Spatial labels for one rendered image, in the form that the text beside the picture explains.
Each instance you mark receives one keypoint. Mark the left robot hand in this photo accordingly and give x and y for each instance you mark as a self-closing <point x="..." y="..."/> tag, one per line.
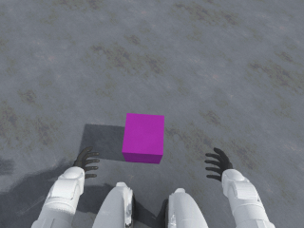
<point x="82" y="161"/>

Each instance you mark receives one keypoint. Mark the carton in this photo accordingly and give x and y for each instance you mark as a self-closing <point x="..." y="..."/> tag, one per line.
<point x="143" y="138"/>

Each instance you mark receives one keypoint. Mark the robot left foot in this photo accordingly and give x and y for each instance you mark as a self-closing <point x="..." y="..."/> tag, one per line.
<point x="131" y="225"/>

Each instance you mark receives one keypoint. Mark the robot left forearm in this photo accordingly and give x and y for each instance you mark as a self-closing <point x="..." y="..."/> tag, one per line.
<point x="62" y="200"/>

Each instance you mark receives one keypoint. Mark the right robot hand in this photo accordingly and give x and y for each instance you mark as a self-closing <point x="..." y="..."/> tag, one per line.
<point x="223" y="163"/>

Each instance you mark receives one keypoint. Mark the right robot shin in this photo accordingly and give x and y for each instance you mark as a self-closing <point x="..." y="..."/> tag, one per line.
<point x="172" y="221"/>

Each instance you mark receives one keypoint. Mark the robot right forearm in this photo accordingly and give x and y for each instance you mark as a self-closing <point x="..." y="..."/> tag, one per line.
<point x="245" y="203"/>

